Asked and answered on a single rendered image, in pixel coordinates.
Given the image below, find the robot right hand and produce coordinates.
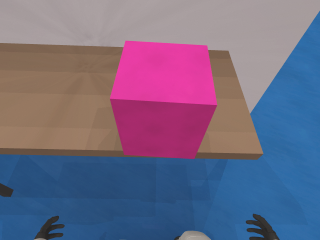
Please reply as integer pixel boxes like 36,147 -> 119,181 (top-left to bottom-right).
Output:
246,214 -> 280,240

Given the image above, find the robot left hand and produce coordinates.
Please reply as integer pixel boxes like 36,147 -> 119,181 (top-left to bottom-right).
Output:
34,216 -> 65,240

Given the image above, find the table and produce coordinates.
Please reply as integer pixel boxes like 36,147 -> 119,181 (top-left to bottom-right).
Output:
0,43 -> 264,197

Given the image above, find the carton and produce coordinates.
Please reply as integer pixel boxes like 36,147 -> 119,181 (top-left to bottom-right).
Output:
110,40 -> 217,159

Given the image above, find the robot right thigh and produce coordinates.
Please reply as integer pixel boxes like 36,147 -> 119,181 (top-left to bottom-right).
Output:
177,230 -> 211,240

